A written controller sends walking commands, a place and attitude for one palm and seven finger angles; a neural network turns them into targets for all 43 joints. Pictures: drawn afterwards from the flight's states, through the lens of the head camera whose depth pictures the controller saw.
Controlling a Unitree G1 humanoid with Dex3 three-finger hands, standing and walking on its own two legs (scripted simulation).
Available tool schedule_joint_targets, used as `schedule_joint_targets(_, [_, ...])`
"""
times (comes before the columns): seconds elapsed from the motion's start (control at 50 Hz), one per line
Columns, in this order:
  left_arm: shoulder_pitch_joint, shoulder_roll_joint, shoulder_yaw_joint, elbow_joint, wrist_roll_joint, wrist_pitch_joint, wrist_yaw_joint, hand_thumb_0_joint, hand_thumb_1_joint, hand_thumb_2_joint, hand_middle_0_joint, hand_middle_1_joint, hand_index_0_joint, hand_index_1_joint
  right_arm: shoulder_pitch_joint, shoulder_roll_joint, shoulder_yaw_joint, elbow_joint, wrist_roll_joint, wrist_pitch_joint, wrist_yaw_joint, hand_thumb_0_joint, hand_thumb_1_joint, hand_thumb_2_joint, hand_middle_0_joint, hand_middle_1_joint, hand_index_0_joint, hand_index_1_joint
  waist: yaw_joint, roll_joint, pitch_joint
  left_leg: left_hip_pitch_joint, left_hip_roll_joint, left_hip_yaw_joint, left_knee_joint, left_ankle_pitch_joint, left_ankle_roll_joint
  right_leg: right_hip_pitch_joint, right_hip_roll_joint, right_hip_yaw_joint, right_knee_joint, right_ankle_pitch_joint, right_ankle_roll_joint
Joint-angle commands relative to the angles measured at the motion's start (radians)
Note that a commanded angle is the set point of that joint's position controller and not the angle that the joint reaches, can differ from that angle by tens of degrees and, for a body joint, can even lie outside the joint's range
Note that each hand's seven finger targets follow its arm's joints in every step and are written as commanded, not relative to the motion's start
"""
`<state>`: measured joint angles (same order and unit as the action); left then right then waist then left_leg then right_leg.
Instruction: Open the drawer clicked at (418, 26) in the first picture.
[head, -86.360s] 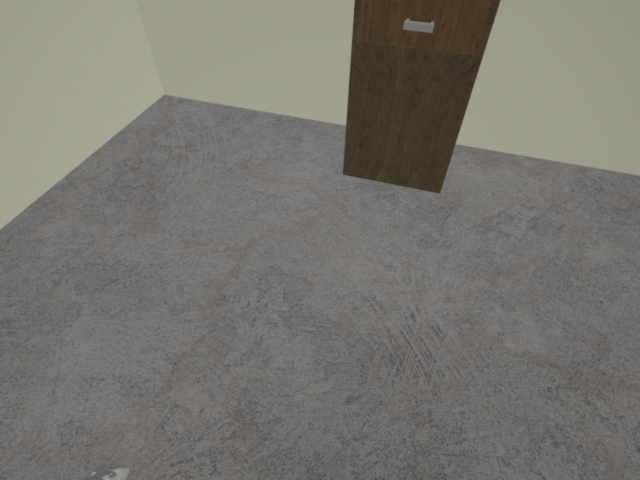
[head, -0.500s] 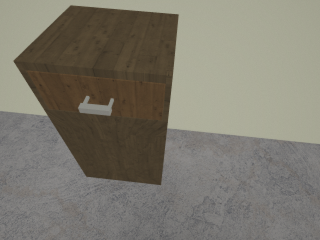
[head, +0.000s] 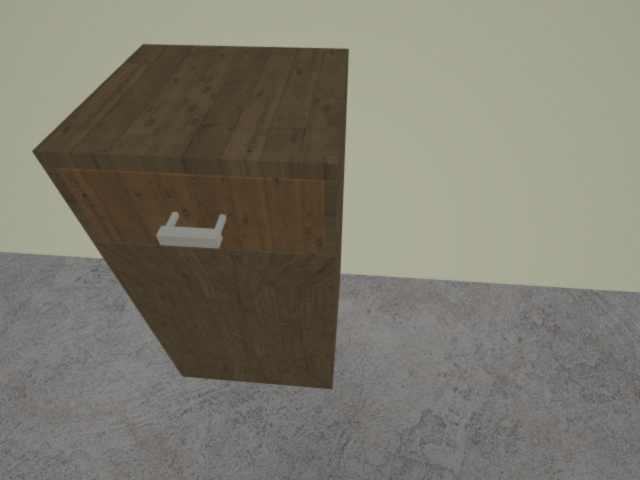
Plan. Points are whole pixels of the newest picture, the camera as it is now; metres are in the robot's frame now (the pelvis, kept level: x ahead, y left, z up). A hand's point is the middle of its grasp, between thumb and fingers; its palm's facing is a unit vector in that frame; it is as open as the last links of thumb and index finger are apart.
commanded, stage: look again from close up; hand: left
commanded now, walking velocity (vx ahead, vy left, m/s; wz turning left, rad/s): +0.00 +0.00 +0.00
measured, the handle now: (193, 227) +0.51 +0.26 -0.01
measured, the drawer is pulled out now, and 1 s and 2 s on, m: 0.00 0.00 0.00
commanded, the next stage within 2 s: shuffle to correct the standing spot in 0.28 s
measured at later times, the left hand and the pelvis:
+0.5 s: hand out of the picture -0.01 +0.15 -0.17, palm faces +0.01 -0.98 -0.20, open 7.3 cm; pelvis -0.01 -0.02 +0.00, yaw +0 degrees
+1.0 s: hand out of the picture +0.01 +0.22 -0.17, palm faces +0.07 -0.96 -0.27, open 7.4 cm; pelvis -0.03 +0.02 -0.01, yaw +0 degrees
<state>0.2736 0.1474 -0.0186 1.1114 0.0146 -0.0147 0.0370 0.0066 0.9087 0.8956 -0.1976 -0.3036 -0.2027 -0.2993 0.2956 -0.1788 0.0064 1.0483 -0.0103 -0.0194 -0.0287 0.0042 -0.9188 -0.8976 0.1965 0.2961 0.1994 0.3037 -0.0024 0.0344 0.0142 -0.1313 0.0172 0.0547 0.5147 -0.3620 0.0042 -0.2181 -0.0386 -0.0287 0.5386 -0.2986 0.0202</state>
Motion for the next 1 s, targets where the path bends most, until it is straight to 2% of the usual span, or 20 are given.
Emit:
schedule_joint_targets(0.0, [0.040,0.109,0.022,-0.042,-0.006,-0.008,0.000,0.000,0.900,0.900,-0.200,-0.300,-0.200,-0.300,0.067,-0.082,-0.009,-0.027,-0.003,-0.009,-0.003,0.000,-0.900,-0.900,0.200,0.300,0.200,0.300,-0.006,-0.046,0.095,-0.103,0.085,-0.070,-0.126,0.239,0.028,0.004,-0.052,0.064,-0.080,0.221,-0.057])
schedule_joint_targets(0.02, [0.041,0.110,0.022,-0.041,-0.006,-0.006,-0.001,0.000,0.900,0.900,-0.200,-0.300,-0.200,-0.300,0.073,-0.080,-0.008,-0.021,-0.004,-0.010,-0.002,0.000,-0.900,-0.900,0.200,0.300,0.200,0.300,-0.005,-0.019,0.091,-0.102,0.086,-0.070,-0.140,0.237,0.029,0.010,-0.048,0.062,-0.078,0.204,-0.057])
schedule_joint_targets(0.18, [0.044,0.120,0.025,-0.040,-0.008,-0.008,-0.005,0.000,0.900,0.900,-0.200,-0.300,-0.200,-0.300,0.069,-0.082,-0.003,0.008,-0.004,-0.009,-0.001,0.000,-0.900,-0.900,0.200,0.300,0.200,0.300,0.000,-0.059,0.070,-0.080,0.078,-0.059,-0.149,0.197,0.025,0.024,-0.057,0.080,-0.109,0.218,-0.056])
schedule_joint_targets(0.36, [0.056,0.107,0.027,-0.021,-0.009,-0.011,-0.006,0.000,0.900,0.900,-0.200,-0.300,-0.200,-0.300,0.089,-0.065,0.000,0.047,-0.003,-0.009,-0.004,0.000,-0.900,-0.900,0.200,0.300,0.200,0.300,0.001,-0.042,0.045,-0.063,0.083,-0.049,-0.151,0.215,0.020,0.042,-0.057,0.078,-0.114,0.256,-0.060])
schedule_joint_targets(0.42, [0.053,0.117,0.035,-0.026,-0.008,-0.011,-0.001,0.000,0.900,0.900,-0.200,-0.300,-0.200,-0.300,0.091,-0.059,-0.002,0.051,0.000,-0.002,-0.005,0.000,-0.900,-0.900,0.200,0.300,0.200,0.300,0.005,-0.020,0.055,-0.075,0.074,-0.038,-0.134,0.224,0.011,0.042,-0.081,0.098,-0.109,0.310,-0.070])
schedule_joint_targets(0.48, [0.055,0.141,0.051,-0.036,-0.006,-0.008,0.004,0.000,0.900,0.900,-0.200,-0.300,-0.200,-0.300,0.094,-0.063,-0.010,0.038,0.001,0.010,-0.003,0.000,-0.900,-0.900,0.200,0.300,0.200,0.300,0.012,-0.043,0.025,-0.085,0.065,-0.028,-0.093,0.218,0.005,0.049,-0.118,0.128,-0.093,0.339,-0.086])
schedule_joint_targets(0.6, [0.044,0.182,0.083,-0.075,0.002,0.011,0.011,0.000,0.900,0.900,-0.200,-0.300,-0.200,-0.300,0.096,-0.057,-0.032,-0.009,-0.003,0.034,0.004,0.000,-0.900,-0.900,0.200,0.300,0.200,0.300,0.013,-0.149,0.027,-0.129,0.025,0.002,0.010,0.117,-0.002,-0.027,-0.204,0.214,-0.121,0.226,-0.129])
schedule_joint_targets(0.64, [0.024,0.191,0.093,-0.097,0.006,0.019,0.013,0.000,0.900,0.900,-0.200,-0.300,-0.200,-0.300,0.109,-0.055,-0.039,-0.022,-0.005,0.038,0.008,0.000,-0.900,-0.900,0.200,0.300,0.200,0.300,0.003,-0.145,0.038,-0.124,0.021,0.001,0.013,0.090,0.000,-0.083,-0.213,0.217,-0.118,0.159,-0.132])
schedule_joint_targets(0.68, [-0.001,0.184,0.100,-0.121,0.008,0.028,0.011,0.000,0.900,0.900,-0.200,-0.300,-0.200,-0.300,0.118,-0.063,-0.044,-0.031,-0.009,0.035,0.011,0.000,-0.900,-0.900,0.200,0.300,0.200,0.300,-0.001,-0.104,0.044,-0.114,0.038,-0.030,-0.036,0.113,0.012,-0.132,-0.175,0.176,-0.070,0.088,-0.115])
schedule_joint_targets(0.7, [-0.010,0.168,0.100,-0.135,0.008,0.032,0.009,0.000,0.900,0.900,-0.200,-0.300,-0.200,-0.300,0.113,-0.079,-0.048,-0.041,-0.012,0.033,0.012,0.000,-0.900,-0.900,0.200,0.300,0.200,0.300,0.001,-0.032,0.044,-0.112,0.072,-0.073,-0.074,0.153,0.031,-0.150,-0.128,0.130,-0.017,0.057,-0.096])
schedule_joint_targets(0.74, [-0.027,0.105,0.090,-0.156,0.012,0.041,0.006,0.000,0.900,0.900,-0.200,-0.300,-0.200,-0.300,0.095,-0.122,-0.055,-0.063,-0.016,0.028,0.008,0.000,-0.900,-0.900,0.200,0.300,0.200,0.300,0.010,0.151,0.048,-0.134,0.184,-0.190,-0.187,0.255,0.102,-0.160,-0.006,-0.028,0.156,-0.051,-0.046])
schedule_joint_targets(0.76, [-0.027,0.088,0.084,-0.159,0.012,0.040,0.005,0.000,0.900,0.900,-0.200,-0.300,-0.200,-0.300,0.073,-0.124,-0.054,-0.077,-0.014,0.028,0.005,0.000,-0.900,-0.900,0.200,0.300,0.200,0.300,0.015,0.158,0.047,-0.146,0.207,-0.200,-0.194,0.336,0.135,-0.154,0.003,-0.039,0.230,-0.119,-0.044])
schedule_joint_targets(0.8, [0.009,0.075,0.080,-0.151,0.008,0.036,0.004,0.000,0.900,0.900,-0.200,-0.300,-0.200,-0.300,0.026,-0.127,-0.052,-0.103,-0.018,0.029,0.005,0.000,-0.900,-0.900,0.200,0.300,0.200,0.300,0.040,0.114,0.024,-0.152,0.198,-0.161,-0.142,0.458,0.157,-0.114,-0.011,-0.032,0.252,-0.136,-0.051])
schedule_joint_targets(0.84, [0.069,0.079,0.083,-0.137,0.008,0.024,0.004,0.000,0.900,0.900,-0.200,-0.300,-0.200,-0.300,-0.008,-0.125,-0.052,-0.121,-0.016,0.032,0.005,0.000,-0.900,-0.900,0.200,0.300,0.200,0.300,0.070,0.053,0.011,-0.182,0.156,-0.120,-0.042,0.456,0.129,-0.020,-0.036,-0.001,0.095,-0.002,-0.060])
schedule_joint_targets(0.86, [0.106,0.125,0.091,-0.129,0.012,0.013,0.008,0.000,0.900,0.900,-0.200,-0.300,-0.200,-0.300,-0.016,-0.113,-0.055,-0.134,-0.012,0.033,0.007,0.000,-0.900,-0.900,0.200,0.300,0.200,0.300,0.081,-0.071,-0.010,-0.252,0.080,-0.061,0.077,0.339,0.078,0.060,-0.133,0.139,-0.012,0.153,-0.095])
schedule_joint_targets(0.88, [0.143,0.203,0.104,-0.120,0.015,0.005,0.012,0.000,0.900,0.900,-0.200,-0.300,-0.200,-0.300,-0.009,-0.083,-0.056,-0.152,-0.006,0.033,0.013,0.000,-0.900,-0.900,0.200,0.300,0.200,0.300,0.072,-0.230,-0.017,-0.370,-0.021,0.022,0.230,0.069,0.012,0.131,-0.342,0.376,-0.116,0.312,-0.177])
schedule_joint_targets(0.9, [0.175,0.249,0.117,-0.115,0.013,-0.003,0.014,0.000,0.900,0.900,-0.200,-0.300,-0.200,-0.300,-0.044,-0.078,-0.058,-0.164,-0.007,0.041,0.015,0.000,-0.900,-0.900,0.200,0.300,0.200,0.300,0.101,-0.304,-0.016,-0.426,-0.034,-0.018,0.411,-0.207,-0.012,0.120,-0.459,0.497,-0.198,0.394,-0.274])
schedule_joint_targets(0.92, [0.163,0.242,0.121,-0.118,0.017,0.000,0.023,0.000,0.900,0.900,-0.200,-0.300,-0.200,-0.300,-0.073,-0.087,-0.062,-0.173,-0.012,0.050,0.015,0.000,-0.900,-0.900,0.200,0.300,0.200,0.300,0.099,-0.299,0.006,-0.463,-0.004,-0.079,0.533,-0.227,-0.014,0.088,-0.469,0.512,-0.213,0.360,-0.308])
schedule_joint_targets(0.94, [0.103,0.237,0.122,-0.140,0.024,0.003,0.025,0.000,0.900,0.900,-0.200,-0.300,-0.200,-0.300,-0.078,-0.081,-0.065,-0.174,-0.012,0.045,0.022,0.000,-0.900,-0.900,0.200,0.300,0.200,0.300,0.072,-0.279,0.037,-0.474,0.021,-0.116,0.580,-0.193,-0.010,0.032,-0.434,0.436,-0.190,0.324,-0.285])
schedule_joint_targets(0.98, [-0.002,0.233,0.121,-0.185,0.033,0.005,0.015,0.000,0.900,0.900,-0.200,-0.300,-0.200,-0.300,-0.049,-0.061,-0.063,-0.168,-0.006,0.045,0.039,0.000,-0.900,-0.900,0.200,0.300,0.200,0.300,0.025,-0.273,0.014,-0.350,0.024,-0.083,0.451,-0.132,-0.019,-0.068,-0.330,0.230,-0.153,0.334,-0.197])
